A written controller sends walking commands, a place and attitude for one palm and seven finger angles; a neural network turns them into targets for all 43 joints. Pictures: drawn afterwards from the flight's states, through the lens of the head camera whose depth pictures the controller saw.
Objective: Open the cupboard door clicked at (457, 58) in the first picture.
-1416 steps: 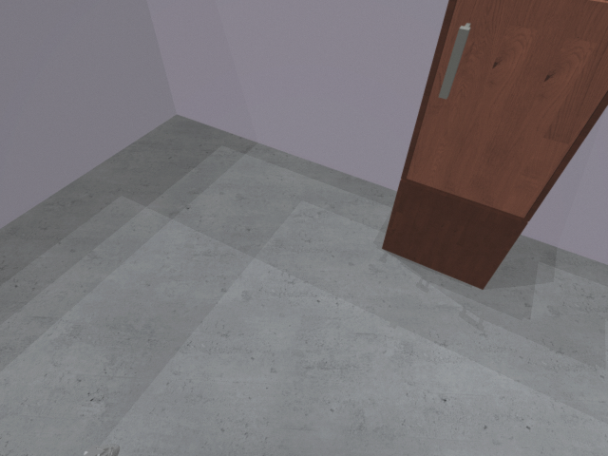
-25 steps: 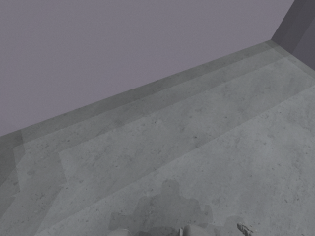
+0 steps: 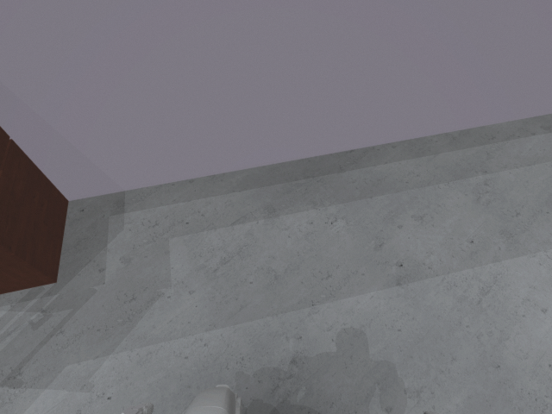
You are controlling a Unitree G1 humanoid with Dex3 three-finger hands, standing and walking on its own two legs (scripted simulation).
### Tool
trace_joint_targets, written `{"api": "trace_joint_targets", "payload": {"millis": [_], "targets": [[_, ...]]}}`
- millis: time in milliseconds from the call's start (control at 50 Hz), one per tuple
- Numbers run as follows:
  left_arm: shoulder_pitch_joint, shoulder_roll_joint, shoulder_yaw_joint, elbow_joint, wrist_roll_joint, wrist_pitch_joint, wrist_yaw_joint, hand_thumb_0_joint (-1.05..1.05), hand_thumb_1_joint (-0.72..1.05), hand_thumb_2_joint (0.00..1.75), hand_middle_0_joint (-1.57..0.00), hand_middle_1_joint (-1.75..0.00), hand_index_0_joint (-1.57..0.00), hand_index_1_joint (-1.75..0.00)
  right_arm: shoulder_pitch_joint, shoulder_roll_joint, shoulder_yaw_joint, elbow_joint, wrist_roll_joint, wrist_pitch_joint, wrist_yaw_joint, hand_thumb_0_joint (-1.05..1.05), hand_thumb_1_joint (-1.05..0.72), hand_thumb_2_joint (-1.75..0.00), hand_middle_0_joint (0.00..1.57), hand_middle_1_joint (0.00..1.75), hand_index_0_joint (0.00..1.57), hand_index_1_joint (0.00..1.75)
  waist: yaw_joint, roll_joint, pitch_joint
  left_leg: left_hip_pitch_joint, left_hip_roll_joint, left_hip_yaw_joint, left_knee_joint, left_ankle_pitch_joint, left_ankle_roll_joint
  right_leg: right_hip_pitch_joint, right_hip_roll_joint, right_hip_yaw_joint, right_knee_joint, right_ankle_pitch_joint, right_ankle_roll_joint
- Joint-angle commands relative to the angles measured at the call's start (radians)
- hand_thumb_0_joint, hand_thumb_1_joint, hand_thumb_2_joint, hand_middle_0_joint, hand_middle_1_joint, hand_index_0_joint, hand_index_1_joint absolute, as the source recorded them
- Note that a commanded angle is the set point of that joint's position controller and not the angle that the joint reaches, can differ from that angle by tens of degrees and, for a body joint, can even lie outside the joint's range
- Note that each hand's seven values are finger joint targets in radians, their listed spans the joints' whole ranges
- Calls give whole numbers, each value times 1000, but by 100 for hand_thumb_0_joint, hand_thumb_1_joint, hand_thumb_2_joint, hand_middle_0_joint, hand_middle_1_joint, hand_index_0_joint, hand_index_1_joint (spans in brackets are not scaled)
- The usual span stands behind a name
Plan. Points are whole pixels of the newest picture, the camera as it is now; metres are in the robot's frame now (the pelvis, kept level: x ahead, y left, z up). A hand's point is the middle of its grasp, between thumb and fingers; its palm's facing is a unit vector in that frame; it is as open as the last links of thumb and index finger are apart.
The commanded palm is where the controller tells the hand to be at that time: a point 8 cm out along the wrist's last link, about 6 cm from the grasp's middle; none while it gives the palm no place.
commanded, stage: turn to face it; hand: left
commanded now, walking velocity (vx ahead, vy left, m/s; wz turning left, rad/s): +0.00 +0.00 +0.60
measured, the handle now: out of the picture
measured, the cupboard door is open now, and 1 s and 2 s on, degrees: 44 44 44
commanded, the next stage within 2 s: take the last steps up to it in 1.48 s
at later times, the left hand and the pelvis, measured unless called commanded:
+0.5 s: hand out of the picture +0.07 +0.21 -0.16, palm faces +0.29 -0.91 -0.31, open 7.4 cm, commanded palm none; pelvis +0.03 -0.02 -0.01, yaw +18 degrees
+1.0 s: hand out of the picture -0.01 +0.23 -0.17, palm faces +0.59 -0.77 -0.26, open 7.4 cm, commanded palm none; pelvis +0.05 +0.00 -0.01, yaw +35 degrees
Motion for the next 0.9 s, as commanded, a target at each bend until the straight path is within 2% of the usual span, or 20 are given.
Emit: {"api": "trace_joint_targets", "payload": {"millis": [0, 40, 60, 80, 100, 180, 360, 380, 400, 420, 460, 520, 620, 700, 720, 740, 760, 780, 820, 880], "targets": [[74, 246, 78, -35, 2, -14, 10, 0, 90, 90, -20, -30, -20, -30, -55, -46, -2, -103, 3, -44, 4, 0, -90, -90, 20, 30, 20, 30, 55, -174, -175, 43, -18, 62, -226, 50, 16, 188, -231, 98, -36, 721, -86], [55, 245, 82, -38, -7, -10, 3, 0, 90, 90, -20, -30, -20, -30, 10, -75, -11, -89, -4, -50, 0, 0, -90, -90, 20, 30, 20, 30, 8, -127, -193, 210, -29, 75, -388, 197, 34, 86, -215, 40, 69, 635, -35], [42, 221, 78, -47, -11, -7, -2, 0, 90, 90, -20, -30, -20, -30, 77, -129, -26, -77, -9, -57, 0, 0, -90, -90, 20, 30, 20, 30, -31, -3, -244, 386, 47, -19, -468, 387, 69, -47, -180, 5, 234, 491, 12], [24, 146, 63, -94, -21, -1, -11, 0, 90, 90, -20, -30, -20, -30, 158, -254, -60, -71, -18, -63, -9, 0, -90, -90, 20, 30, 20, 30, -76, 316, -280, 541, 343, -424, -490, 791, 234, -342, -22, -23, 482, -172, 94], [-42, 140, 51, -132, -9, 11, -4, 0, 90, 90, -20, -30, -20, -30, 218, -293, -65, -49, -13, -55, -17, 0, -90, -90, 20, 30, 20, 30, -97, 268, -275, 486, 443, -476, -511, 822, 330, -394, 0, 101, 598, -370, 81], [-52, 137, 60, -76, -6, 25, -12, 0, 90, 90, -20, -30, -20, -30, 31, -196, -39, -94, -19, -64, -43, 0, -90, -90, 20, 30, 20, 30, -7, 226, -152, 250, 248, -320, -557, 509, 235, -366, 7, 188, 615, -131, 82], [53, 126, 57, -64, -13, 7, -10, 0, 90, 90, -20, -30, -20, -30, -14, -195, -48, -108, -15, -53, -35, 0, -90, -90, 20, 30, 20, 30, 41, 187, -179, 129, 153, -333, -457, 490, 185, -16, 119, 117, 58, 18, 66], [95, 150, 63, -58, -12, -1, -5, 0, 90, 90, -20, -30, -20, -30, -28, -176, -46, -117, -8, -52, -33, 0, -90, -90, 20, 30, 20, 30, 68, 138, -188, 55, 112, -317, -392, 414, 148, 99, 85, 139, -90, 100, 58], [123, 227, 81, -56, 3, -12, 5, 0, 90, 90, -20, -30, -20, -30, -17, -116, -39, -131, 1, -52, -26, 0, -90, -90, 20, 30, 20, 30, 83, -88, -198, -113, -1, -208, -213, 184, 78, 225, -119, 347, -218, 115, -2], [121, 293, 87, -63, 11, -12, 8, 0, 90, 90, -20, -30, -20, -30, -34, -84, -33, -156, 0, -54, -20, 0, -90, -90, 20, 30, 20, 30, 94, -291, -172, -188, -98, -81, 59, -161, 26, 176, -361, 554, -273, 235, -127], [47, 229, 73, -77, 0, -13, 20, 0, 90, 90, -20, -30, -20, -30, -39, -110, -43, -133, -6, -38, -18, 0, -90, -90, 20, 30, 20, 30, 50, -229, -141, -181, -15, -140, 327, -100, 30, 66, -320, 474, -230, 321, -164], [-15, 178, 53, -90, 0, -17, 15, 0, 90, 90, -20, -30, -20, -30, -30, -66, -21, -99, -6, -30, -1, 0, -90, -90, 20, 30, 20, 30, 17, -175, -126, -142, 12, -67, 261, 6, 0, 78, -200, 196, -163, 530, -107], [79, 228, 70, -50, 4, -17, 13, 0, 90, 90, -20, -30, -20, -30, -89, -34, -1, -109, 1, -39, 7, 0, -90, -90, 20, 30, 20, 30, 71, -170, -162, -41, -6, 31, -82, -3, 4, 190, -223, 118, -89, 708, -100], [71, 248, 83, -41, -4, -14, 4, 0, 90, 90, -20, -30, -20, -30, -10, -62, -6, -96, -1, -54, 2, 0, -90, -90, 20, 30, 20, 30, 27, -146, -209, 140, -36, 73, -358, 150, 31, 164, -218, 48, 54, 718, -48], [54, 241, 83, -47, -14, -11, 0, 0, 90, 90, -20, -30, -20, -30, 57, -101, -17, -80, -7, -61, 0, 0, -90, -90, 20, 30, 20, 30, -18, -73, -244, 304, -10, 47, -470, 313, 51, 55, -207, 13, 183, 635, -7], [45, 178, 75, -83, -20, -5, -8, 0, 90, 90, -20, -30, -20, -30, 133, -217, -47, -71, -17, -69, -6, 0, -90, -90, 20, 30, 20, 30, -60, 208, -297, 507, 234, -282, -493, 626, 167, -226, -80, -26, 408, 137, 67], [-34, 125, 45, -128, -16, 1, -8, 0, 90, 90, -20, -30, -20, -30, 206, -283, -63, -55, -12, -61, -13, 0, -90, -90, 20, 30, 20, 30, -92, 338, -281, 520, 410, -477, -511, 943, 299, -386, 0, 54, 578, -352, 90], [-76, 145, 51, -134, -8, 13, 1, 0, 90, 90, -20, -30, -20, -30, 217, -268, -58, -45, -12, -61, -25, 0, -90, -90, 20, 30, 20, 30, -93, 217, -276, 476, 403, -451, -507, 816, 316, -410, -7, 146, 637, -321, 80], [-92, 135, 57, -98, -12, 20, -2, 0, 90, 90, -20, -30, -20, -30, 104, -223, -48, -73, -17, -63, -44, 0, -90, -90, 20, 30, 20, 30, -46, 258, -182, 318, 303, -374, -544, 626, 272, -405, -10, 192, 656, -189, 86], [-31, 129, 58, -60, -9, 26, -15, 0, 90, 90, -20, -30, -20, -30, 40, -185, -32, -84, -17, -74, -44, 0, -90, -90, 20, 30, 20, 30, 7, 187, -172, 274, 221, -279, -546, 605, 224, -333, 18, 179, 568, -97, 88]]}}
